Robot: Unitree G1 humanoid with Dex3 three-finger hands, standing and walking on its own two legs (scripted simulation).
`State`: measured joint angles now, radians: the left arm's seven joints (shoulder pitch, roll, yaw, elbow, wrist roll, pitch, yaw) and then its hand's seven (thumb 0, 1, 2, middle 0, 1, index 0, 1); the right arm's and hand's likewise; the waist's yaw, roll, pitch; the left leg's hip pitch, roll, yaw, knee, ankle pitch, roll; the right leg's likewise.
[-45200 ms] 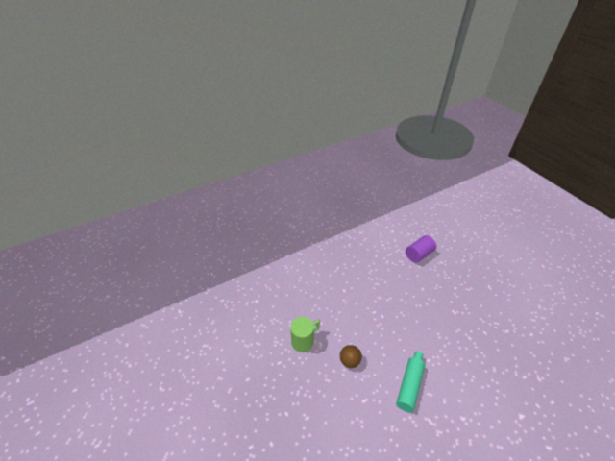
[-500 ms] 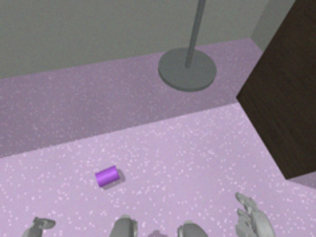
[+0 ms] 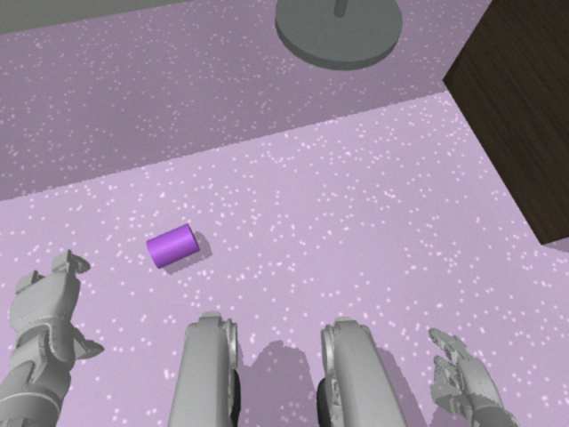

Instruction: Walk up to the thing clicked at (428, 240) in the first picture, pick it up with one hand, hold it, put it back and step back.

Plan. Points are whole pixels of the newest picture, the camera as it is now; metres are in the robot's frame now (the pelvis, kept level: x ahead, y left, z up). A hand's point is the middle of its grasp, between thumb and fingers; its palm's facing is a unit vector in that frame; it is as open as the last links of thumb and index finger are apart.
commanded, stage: rise first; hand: left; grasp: from above
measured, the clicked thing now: (173, 245) +0.51 +0.29 -0.46
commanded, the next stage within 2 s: none
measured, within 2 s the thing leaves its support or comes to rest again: neither
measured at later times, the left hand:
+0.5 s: hand (116, 274) +0.39 +0.33 -0.26, palm faces -0.31 -0.22 -0.93, open 13.6 cm
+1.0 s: hand (135, 261) +0.43 +0.33 -0.32, palm faces -0.33 -0.23 -0.92, open 13.6 cm
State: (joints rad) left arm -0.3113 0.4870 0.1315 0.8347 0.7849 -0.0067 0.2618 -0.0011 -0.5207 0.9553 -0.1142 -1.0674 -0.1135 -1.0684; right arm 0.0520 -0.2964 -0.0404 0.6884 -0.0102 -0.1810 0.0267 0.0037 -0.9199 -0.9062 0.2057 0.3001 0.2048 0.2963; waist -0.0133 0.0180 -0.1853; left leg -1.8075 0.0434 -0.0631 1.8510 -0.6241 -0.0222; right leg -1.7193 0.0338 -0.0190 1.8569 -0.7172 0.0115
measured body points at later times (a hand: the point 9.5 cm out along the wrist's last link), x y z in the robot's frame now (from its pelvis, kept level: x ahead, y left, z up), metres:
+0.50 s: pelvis -0.03 +0.00 -0.12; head +0.18 +0.05 +0.28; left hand +0.40 +0.34 -0.21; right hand +0.03 -0.27 -0.23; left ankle +0.08 +0.13 -0.47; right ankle +0.05 -0.12 -0.47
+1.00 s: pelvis -0.02 +0.00 -0.16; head +0.22 +0.04 +0.21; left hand +0.45 +0.33 -0.27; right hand +0.03 -0.26 -0.28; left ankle +0.08 +0.13 -0.47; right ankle +0.05 -0.12 -0.47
